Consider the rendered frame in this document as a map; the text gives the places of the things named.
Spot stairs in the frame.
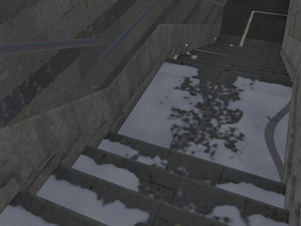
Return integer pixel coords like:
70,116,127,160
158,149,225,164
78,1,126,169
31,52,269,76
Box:
0,131,290,226
173,42,291,82

